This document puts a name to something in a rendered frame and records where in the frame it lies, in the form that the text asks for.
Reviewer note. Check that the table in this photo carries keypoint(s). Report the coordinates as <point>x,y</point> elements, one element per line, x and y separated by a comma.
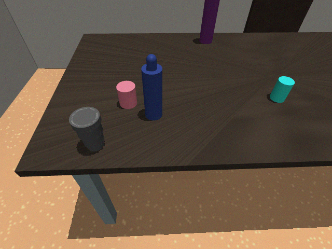
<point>216,108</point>

